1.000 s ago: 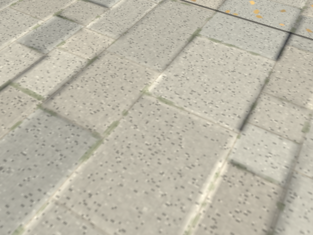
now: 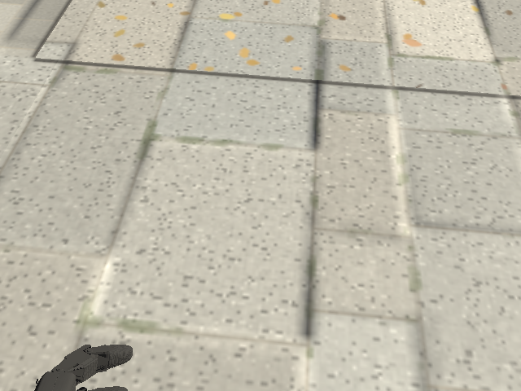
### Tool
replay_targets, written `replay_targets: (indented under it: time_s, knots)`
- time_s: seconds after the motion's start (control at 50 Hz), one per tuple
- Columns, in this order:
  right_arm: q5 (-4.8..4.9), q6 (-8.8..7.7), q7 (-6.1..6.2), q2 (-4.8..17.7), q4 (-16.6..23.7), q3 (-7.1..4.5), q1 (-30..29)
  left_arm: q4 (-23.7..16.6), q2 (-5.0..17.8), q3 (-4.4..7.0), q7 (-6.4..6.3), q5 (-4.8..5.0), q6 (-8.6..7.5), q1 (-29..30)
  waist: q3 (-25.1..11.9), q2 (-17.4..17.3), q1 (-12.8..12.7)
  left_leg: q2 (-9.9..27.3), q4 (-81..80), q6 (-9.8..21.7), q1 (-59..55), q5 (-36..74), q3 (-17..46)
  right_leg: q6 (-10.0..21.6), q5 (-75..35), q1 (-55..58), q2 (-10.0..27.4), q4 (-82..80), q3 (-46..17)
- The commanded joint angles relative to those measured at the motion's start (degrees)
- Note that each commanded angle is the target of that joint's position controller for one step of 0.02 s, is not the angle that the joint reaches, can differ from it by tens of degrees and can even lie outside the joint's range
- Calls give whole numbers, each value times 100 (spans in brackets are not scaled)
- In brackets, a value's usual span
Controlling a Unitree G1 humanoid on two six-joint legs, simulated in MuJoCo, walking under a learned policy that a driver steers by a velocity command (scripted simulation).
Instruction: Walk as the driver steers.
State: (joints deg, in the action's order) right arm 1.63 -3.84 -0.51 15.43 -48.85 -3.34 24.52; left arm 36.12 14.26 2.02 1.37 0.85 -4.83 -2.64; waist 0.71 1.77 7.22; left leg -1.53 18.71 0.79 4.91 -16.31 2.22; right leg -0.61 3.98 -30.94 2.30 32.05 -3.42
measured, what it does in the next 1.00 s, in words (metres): walks ahead, turning left: right foot, then left foot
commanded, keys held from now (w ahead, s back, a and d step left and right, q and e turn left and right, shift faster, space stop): w+q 1.00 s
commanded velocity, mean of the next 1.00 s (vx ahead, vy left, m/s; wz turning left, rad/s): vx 0.50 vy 0.00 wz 0.52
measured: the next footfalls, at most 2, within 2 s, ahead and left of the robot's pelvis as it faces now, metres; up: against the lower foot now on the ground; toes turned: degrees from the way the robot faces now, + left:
right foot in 0.06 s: +0.18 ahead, -0.14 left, +0.00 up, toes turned +4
left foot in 0.56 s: +0.40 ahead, +0.19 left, +0.00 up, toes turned +22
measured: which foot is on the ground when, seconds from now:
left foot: down 0.00-0.06, up 0.08-0.54, down 0.56-1.00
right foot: up 0.00-0.04, down 0.06-0.58, up 0.60-1.00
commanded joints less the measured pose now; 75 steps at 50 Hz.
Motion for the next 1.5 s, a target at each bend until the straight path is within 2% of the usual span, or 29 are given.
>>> replay_targets:
  time_s: [0.02,0.04,0.06,0.08,0.1,0.12,0.2,0.34,0.46,0.52,0.54,0.56,0.58,0.6,0.62,0.64,0.68,0.76,0.88,0.98,1.04,1.06,1.08,1.1,1.12,1.14,1.2,1.4,1.5]
  knots:
    - [40,-7,65,1054,377,-239,-305,-376,626,243,10,31,-165,-49,-102,-798,-617,1320,-135,854,466,1124,1296,134,-59,1188,-179,-566,146]
    - [12,2,75,942,384,-201,-296,-237,766,330,-30,0,-172,-503,-330,-755,-839,1110,317,720,643,1374,1196,254,36,1959,-187,-700,198]
    - [-51,-21,66,660,473,-102,-403,-133,1040,437,-96,-94,-181,-1257,-855,-511,-1229,754,1485,494,1203,1185,920,530,91,3146,420,-644,-322]
    - [-106,-100,76,152,665,54,-96,-59,1560,564,-151,-214,-118,-2018,-1697,800,-1366,87,3486,114,2940,-513,204,1134,362,5073,1795,-701,-2029]
    - [34,-154,90,351,738,28,92,97,1443,548,-113,-180,-64,-2289,-1908,1556,-1334,71,4702,45,3931,-1799,367,1612,1549,5142,2316,-1285,-3619]
    - [105,-132,96,798,708,-107,-169,100,1059,435,-100,-105,-69,-2027,-1166,934,-1311,364,5235,53,4262,-1376,564,1471,2039,4526,2103,-1457,-3140]
    - [3,93,56,560,783,-150,-614,167,491,264,-52,-135,-119,-957,-18,583,-754,871,4845,-32,3640,-125,412,1110,601,2531,1350,-2145,-1042]
    - [-40,175,-83,262,1117,-63,-1364,541,860,423,-156,-136,-177,-1059,155,172,-806,861,3277,-136,3577,1479,224,1076,-808,2496,1220,-2397,535]
    - [-31,185,-276,339,1587,-43,-2355,818,1218,536,-187,28,-32,-1441,440,113,-1092,719,2036,181,3399,1373,-261,839,-880,3168,1457,-2183,1093]
    - [-65,228,-296,601,1659,-181,-2033,858,1471,603,-212,99,85,-1417,51,326,-766,224,1858,518,2500,502,-754,656,-3244,3473,1450,-1082,1399]
    - [-55,242,-272,807,1481,-318,-1284,847,1489,598,-226,127,138,-1340,-356,263,-314,-83,1558,693,1484,631,-931,528,-3901,3295,1285,-39,1594]
    - [-37,281,-185,1204,1203,-528,-286,819,1319,522,-255,75,136,-1449,-889,31,123,-192,1415,917,-179,893,-683,302,-3362,2379,1048,1399,1690]
    - [6,286,-77,1948,1161,-675,-30,527,600,279,-210,-217,57,-1902,-1325,-1575,-258,1369,1219,1748,-2227,782,2036,-94,1214,-130,290,3653,1598]
    - [-13,182,-118,1866,1398,-578,37,379,594,182,-143,-125,-170,-1729,-2426,-1520,-201,2144,56,2474,-2933,-445,4662,-138,3172,-1175,-403,4721,151]
    - [-70,99,-168,1411,1331,-444,-39,242,1086,312,-93,134,-282,-979,-1806,-805,38,2000,-219,2051,-2579,-395,4023,-5,2654,-1734,-95,4850,-192]
    - [-68,49,-165,1244,1305,-391,-295,171,1023,278,-103,149,-340,-785,-1139,-672,-137,1785,-195,1844,-1787,-29,3265,100,2138,-1776,121,4453,-114]
    - [-112,44,-124,887,1457,-265,-1031,304,1039,324,-187,-94,-294,-919,-553,-387,-655,1344,-266,1566,-227,1116,2205,59,1503,-948,494,3593,-145]
    - [-131,-7,-19,925,1456,-271,-1105,305,815,298,-185,-188,-73,-925,-372,-439,-855,1030,-579,1614,739,2038,1574,-205,909,-453,414,2785,-5]
    - [-44,53,130,1037,1191,-308,-594,-2,562,167,-96,-119,-118,354,-40,-647,-394,702,-506,1225,905,1262,1320,-329,-853,-171,-27,414,8]
    - [-7,129,168,1011,1027,-317,-315,-138,811,244,35,-45,-241,646,-1,-769,-350,962,77,1114,364,965,2032,-139,-503,212,-205,-345,-170]
    - [-27,182,172,868,1082,-285,-489,62,1007,386,-4,-52,-311,-212,-296,-947,-832,746,860,863,347,1465,2175,175,-58,1452,-251,-748,2]
    - [-75,165,145,572,1173,-173,-546,146,1233,470,-48,-149,-337,-935,-950,-655,-1181,437,2052,660,811,1301,1841,493,35,2769,369,-617,-498]
    - [-53,129,155,214,1298,-64,18,234,1706,579,-90,-247,-303,-1699,-1822,614,-1138,-340,3994,222,2495,-471,1037,1205,609,4851,1664,-744,-2444]
    - [76,87,165,457,1360,-57,350,407,1608,577,-26,-120,-235,-1916,-1965,1762,-1034,-258,5182,84,3840,-1870,836,1673,2129,5282,2322,-1324,-4374]
    - [95,111,168,970,1257,-184,-56,292,1076,443,-40,-61,-206,-1613,-1153,913,-1165,89,5643,22,4183,-1366,936,1439,2763,4608,2087,-1525,-3784]
    - [23,150,162,1078,1333,-224,-563,256,867,371,-69,-84,-150,-1336,-597,466,-1180,285,5638,-2,4124,-886,701,1195,2308,3875,1826,-1566,-2829]
    - [-14,218,87,779,1427,-235,-808,347,635,267,-96,-159,-129,-902,7,462,-845,694,5015,-6,3504,-204,546,982,844,2528,1227,-1991,-1295]
    - [-31,191,-126,326,1744,-74,-1907,798,1111,390,-150,-88,-104,-1177,244,148,-1117,731,2653,-64,3485,1793,-19,963,-852,2783,1121,-2321,726]
    - [-10,191,-287,394,2037,-88,-2438,993,1380,459,-158,46,60,-1469,418,185,-1161,515,1824,238,3249,1225,-449,801,-1867,3492,1373,-1955,1143]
